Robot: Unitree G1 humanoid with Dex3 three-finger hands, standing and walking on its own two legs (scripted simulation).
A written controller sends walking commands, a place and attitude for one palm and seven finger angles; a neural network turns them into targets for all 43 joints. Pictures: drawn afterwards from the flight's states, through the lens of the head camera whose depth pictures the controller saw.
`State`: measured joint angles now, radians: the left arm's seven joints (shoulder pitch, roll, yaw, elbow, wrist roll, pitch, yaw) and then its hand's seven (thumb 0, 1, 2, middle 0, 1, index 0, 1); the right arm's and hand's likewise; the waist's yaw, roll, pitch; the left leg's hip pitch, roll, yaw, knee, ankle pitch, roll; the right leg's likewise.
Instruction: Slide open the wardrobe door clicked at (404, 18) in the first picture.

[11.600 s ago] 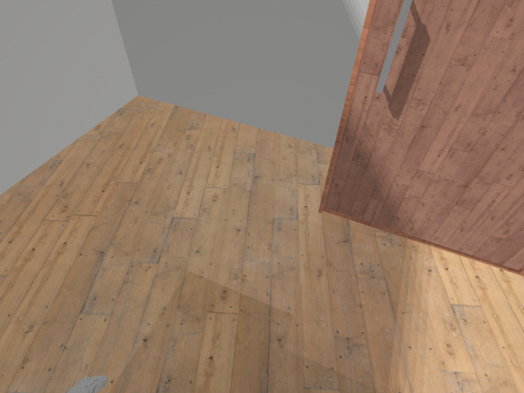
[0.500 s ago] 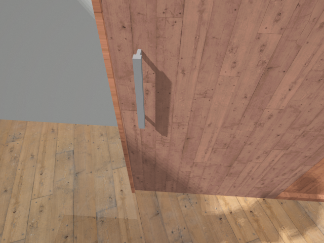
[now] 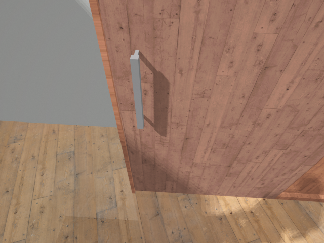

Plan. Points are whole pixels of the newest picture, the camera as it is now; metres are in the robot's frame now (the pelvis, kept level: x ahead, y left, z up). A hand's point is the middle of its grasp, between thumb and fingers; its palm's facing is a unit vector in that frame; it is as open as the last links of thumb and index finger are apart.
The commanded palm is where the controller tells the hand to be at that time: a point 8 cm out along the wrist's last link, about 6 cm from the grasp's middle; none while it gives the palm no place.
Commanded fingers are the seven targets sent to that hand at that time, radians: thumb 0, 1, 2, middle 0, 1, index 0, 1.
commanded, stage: raise the hand with hooked fingers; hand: left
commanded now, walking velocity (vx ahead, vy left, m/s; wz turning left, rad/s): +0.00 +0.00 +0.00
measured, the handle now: (139, 93) +0.52 +0.11 +0.08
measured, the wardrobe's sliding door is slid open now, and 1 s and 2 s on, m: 0.00 0.00 0.00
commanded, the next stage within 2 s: none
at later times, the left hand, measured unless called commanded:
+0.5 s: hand (64, 233) +0.15 +0.25 -0.06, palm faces +0.02 -1.00 -0.02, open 8.6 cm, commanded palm +0.13 +0.30 -0.03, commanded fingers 0.00 0.39 0.68 -0.24 -0.63 -0.24 -0.63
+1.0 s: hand (50, 199) +0.20 +0.28 +0.02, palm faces +0.07 -1.00 -0.06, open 11.6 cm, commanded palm +0.17 +0.32 +0.03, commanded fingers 0.00 -0.20 0.43 -0.28 -1.00 -0.28 -1.00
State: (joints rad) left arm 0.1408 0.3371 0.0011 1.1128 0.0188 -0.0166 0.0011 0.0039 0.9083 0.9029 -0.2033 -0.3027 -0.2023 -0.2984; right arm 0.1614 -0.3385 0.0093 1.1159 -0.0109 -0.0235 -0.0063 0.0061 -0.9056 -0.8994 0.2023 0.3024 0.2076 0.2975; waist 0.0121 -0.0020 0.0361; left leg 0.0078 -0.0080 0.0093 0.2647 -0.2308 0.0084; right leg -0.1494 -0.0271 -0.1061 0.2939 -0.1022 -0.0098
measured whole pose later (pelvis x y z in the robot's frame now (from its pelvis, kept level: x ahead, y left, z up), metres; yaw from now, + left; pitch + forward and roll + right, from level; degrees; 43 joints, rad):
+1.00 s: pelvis -0.02 +0.02 -0.06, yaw +0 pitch +8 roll -2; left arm 0.26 0.34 0.39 0.07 -0.37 -0.24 -0.43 0.00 0.03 0.53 -0.26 -0.86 -0.26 -0.86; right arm 0.28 -0.27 0.04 0.58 0.03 -0.33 -0.05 0.01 -0.90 -0.90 0.20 0.30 0.21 0.30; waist 0.03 0.02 -0.07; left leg -0.56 0.00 -0.01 0.95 -0.53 0.03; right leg -0.67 -0.05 -0.10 0.86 -0.33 0.00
